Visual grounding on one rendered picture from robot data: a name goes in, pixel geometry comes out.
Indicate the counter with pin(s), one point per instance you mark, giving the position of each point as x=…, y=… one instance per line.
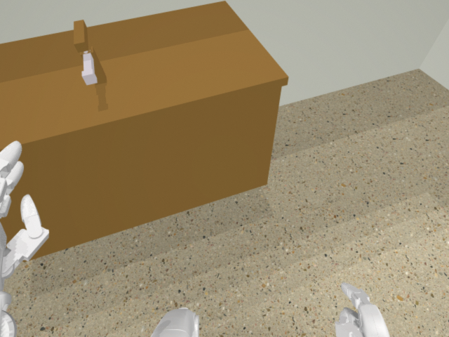
x=183, y=114

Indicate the left robot hand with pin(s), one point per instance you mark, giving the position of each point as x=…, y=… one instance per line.
x=26, y=242

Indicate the tap lever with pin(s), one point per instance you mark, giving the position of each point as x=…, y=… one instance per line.
x=88, y=72

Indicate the right robot hand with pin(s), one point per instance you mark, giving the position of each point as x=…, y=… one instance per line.
x=368, y=322

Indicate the left robot forearm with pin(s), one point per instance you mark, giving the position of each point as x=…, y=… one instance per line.
x=8, y=326

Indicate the robot left thigh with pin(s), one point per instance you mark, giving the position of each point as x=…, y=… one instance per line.
x=178, y=323

